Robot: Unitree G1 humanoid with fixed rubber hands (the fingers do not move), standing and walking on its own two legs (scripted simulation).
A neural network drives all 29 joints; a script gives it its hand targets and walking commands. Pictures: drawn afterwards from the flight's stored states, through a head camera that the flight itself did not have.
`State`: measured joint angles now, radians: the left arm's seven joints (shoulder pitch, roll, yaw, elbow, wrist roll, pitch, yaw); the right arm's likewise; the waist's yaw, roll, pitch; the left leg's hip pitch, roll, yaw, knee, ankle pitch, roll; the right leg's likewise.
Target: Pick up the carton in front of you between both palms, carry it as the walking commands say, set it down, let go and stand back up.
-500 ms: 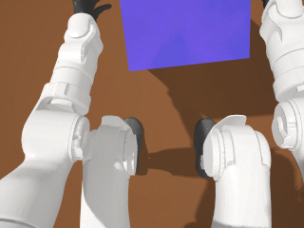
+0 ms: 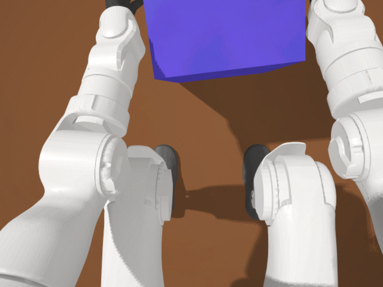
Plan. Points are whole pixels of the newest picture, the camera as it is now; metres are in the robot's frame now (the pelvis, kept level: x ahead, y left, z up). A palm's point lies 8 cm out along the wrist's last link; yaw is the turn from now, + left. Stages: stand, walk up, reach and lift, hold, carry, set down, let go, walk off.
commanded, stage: reach and lift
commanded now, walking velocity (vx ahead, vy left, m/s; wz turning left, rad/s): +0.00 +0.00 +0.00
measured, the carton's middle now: (218, 18) +0.53 -0.03 -0.25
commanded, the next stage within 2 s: none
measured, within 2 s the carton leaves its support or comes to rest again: leaves its support in 0.12 s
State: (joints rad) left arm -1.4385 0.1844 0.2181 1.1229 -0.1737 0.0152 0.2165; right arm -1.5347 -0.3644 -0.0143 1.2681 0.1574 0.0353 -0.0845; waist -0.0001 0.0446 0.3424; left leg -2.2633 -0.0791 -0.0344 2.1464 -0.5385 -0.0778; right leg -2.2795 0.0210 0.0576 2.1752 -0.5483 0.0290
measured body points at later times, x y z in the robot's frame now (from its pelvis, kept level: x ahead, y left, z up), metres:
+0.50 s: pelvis +0.00 +0.00 +0.05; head +0.27 -0.04 +0.40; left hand +0.52 +0.11 -0.03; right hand +0.51 -0.20 -0.04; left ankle +0.13 +0.13 -0.34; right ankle +0.11 -0.13 -0.34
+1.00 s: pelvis +0.03 +0.01 +0.18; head +0.24 -0.02 +0.57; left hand +0.50 +0.12 +0.13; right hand +0.48 -0.19 +0.12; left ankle +0.13 +0.13 -0.34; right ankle +0.11 -0.13 -0.34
